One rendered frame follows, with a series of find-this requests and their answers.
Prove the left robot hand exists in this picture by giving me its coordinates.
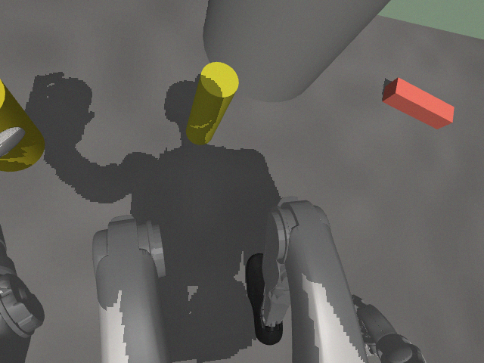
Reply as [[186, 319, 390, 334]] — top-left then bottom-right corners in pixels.
[[0, 127, 25, 157]]

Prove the right robot arm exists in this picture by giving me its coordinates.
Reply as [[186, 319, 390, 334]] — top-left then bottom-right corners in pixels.
[[376, 334, 427, 363]]

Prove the right robot foot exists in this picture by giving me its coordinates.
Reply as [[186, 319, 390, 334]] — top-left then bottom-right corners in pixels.
[[246, 253, 283, 345]]

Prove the right robot hand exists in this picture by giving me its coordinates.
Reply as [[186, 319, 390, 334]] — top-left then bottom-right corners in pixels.
[[352, 295, 397, 357]]

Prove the left robot arm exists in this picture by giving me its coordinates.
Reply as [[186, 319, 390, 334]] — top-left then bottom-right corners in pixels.
[[0, 225, 45, 363]]

